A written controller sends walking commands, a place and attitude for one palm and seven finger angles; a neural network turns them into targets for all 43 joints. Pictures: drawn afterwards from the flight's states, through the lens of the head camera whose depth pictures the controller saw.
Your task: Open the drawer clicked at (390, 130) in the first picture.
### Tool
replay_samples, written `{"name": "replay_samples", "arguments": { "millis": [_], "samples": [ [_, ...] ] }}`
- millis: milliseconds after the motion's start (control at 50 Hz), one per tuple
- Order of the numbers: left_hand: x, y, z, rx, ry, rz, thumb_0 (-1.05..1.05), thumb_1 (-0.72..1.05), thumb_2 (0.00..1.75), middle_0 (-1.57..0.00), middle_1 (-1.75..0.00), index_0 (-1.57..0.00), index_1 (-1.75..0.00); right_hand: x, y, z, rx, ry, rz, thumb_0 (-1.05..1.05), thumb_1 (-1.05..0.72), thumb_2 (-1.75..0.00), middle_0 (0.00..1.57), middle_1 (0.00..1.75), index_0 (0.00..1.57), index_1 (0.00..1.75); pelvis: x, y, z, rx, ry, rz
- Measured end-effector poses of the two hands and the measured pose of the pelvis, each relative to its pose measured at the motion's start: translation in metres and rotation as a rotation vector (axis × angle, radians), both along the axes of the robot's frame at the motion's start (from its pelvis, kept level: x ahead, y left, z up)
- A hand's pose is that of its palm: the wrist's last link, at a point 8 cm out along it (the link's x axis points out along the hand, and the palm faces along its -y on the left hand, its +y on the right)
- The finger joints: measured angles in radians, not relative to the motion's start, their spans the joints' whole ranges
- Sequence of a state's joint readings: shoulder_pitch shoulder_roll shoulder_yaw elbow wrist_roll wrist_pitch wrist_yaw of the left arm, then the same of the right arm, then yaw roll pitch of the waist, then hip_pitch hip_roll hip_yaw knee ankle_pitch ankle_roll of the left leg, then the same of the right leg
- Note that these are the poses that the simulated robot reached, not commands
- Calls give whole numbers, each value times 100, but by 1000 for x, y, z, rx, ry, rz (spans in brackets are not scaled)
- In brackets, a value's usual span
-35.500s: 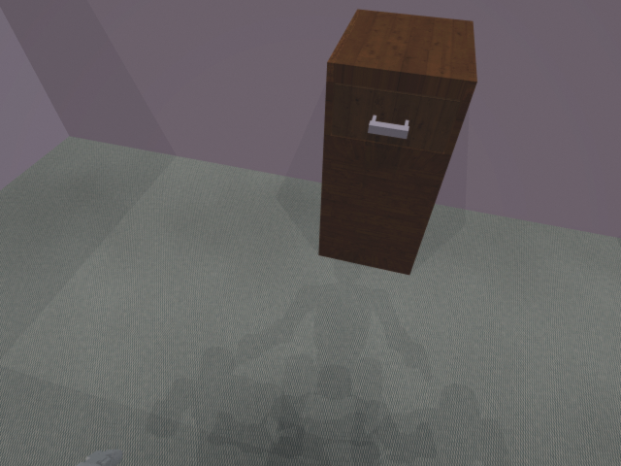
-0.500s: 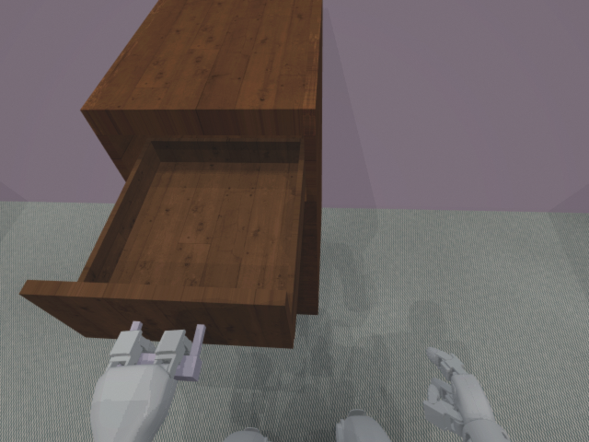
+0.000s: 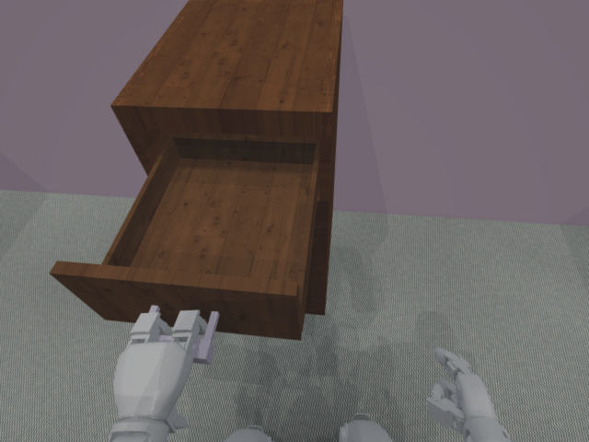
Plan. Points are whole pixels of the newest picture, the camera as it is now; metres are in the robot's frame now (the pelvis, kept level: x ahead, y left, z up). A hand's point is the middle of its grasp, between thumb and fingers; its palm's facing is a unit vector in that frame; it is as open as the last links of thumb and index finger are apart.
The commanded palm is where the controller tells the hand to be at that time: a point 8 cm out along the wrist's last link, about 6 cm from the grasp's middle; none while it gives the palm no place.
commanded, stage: lift the hand off the handle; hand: left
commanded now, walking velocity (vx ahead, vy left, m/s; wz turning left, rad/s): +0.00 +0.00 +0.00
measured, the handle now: (178, 332) +0.26 +0.20 -0.02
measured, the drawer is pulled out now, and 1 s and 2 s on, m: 0.30 0.30 0.30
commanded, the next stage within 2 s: none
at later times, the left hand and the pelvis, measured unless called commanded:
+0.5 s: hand (175, 369) +0.22 +0.19 -0.03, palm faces +0.03 -0.09 -1.00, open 13.8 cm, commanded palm +0.19 +0.20 +0.03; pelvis +0.00 +0.01 +0.00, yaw +0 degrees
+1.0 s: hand (164, 357) +0.22 +0.19 +0.01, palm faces +0.03 -0.10 -0.99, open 13.6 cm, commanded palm +0.20 +0.19 +0.07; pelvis +0.01 +0.01 +0.02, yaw +0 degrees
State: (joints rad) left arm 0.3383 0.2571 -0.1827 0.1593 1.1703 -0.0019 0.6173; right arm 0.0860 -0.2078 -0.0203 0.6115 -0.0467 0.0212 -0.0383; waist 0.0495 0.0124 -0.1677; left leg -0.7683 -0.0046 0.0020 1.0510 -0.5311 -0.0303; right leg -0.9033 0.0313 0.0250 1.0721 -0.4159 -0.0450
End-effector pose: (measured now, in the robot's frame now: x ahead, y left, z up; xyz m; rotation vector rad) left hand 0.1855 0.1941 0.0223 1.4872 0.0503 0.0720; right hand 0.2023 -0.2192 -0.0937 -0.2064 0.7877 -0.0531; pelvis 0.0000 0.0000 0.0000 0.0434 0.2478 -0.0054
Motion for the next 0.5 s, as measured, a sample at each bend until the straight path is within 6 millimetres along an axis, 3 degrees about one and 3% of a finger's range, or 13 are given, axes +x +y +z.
{"name": "replay_samples", "arguments": {
  "millis": [160, 500],
  "samples": [
    [0, 0, -2, 4, -20, 3, 0, -45, 32, -36, -123, -32, -120, -2, 0, -3, -10, 6, 0, 1, -90, -89, 20, 30, 20, 29, -2, 4, -2, -5, -2, 5],
    [9, -1, 2, -6, -8, 11, 0, -49, 31, -37, -122, -32, -120, -14, 8, -2, 5, 31, -12, 1, -90, -89, 20, 30, 20, 29, -5, 7, 3, -8, -23, 5]
  ]
}}
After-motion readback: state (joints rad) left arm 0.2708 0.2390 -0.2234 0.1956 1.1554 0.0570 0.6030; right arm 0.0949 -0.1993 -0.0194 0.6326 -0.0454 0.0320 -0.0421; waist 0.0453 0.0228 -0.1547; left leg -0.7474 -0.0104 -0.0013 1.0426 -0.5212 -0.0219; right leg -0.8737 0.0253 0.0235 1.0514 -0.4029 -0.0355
